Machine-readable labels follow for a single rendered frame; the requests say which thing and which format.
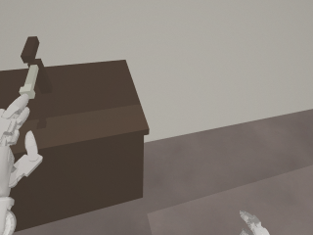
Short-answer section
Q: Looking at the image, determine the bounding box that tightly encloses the counter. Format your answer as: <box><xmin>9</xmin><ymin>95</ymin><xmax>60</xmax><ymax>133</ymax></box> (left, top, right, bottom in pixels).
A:
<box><xmin>0</xmin><ymin>36</ymin><xmax>150</xmax><ymax>232</ymax></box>

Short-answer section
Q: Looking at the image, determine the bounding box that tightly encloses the robot right hand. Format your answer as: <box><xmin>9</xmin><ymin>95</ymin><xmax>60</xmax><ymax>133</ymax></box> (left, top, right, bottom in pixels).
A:
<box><xmin>240</xmin><ymin>211</ymin><xmax>270</xmax><ymax>235</ymax></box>

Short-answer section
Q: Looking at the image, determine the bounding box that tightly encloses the robot left hand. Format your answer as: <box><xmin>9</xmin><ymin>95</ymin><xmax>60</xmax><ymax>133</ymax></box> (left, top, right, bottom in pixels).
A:
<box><xmin>0</xmin><ymin>93</ymin><xmax>43</xmax><ymax>198</ymax></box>

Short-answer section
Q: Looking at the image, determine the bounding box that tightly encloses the tap lever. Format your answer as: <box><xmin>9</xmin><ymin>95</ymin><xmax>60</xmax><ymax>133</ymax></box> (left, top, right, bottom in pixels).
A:
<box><xmin>19</xmin><ymin>65</ymin><xmax>39</xmax><ymax>99</ymax></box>

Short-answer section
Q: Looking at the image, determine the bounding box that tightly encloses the left robot forearm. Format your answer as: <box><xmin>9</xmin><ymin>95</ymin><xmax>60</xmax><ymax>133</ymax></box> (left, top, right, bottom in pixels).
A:
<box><xmin>0</xmin><ymin>197</ymin><xmax>17</xmax><ymax>235</ymax></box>

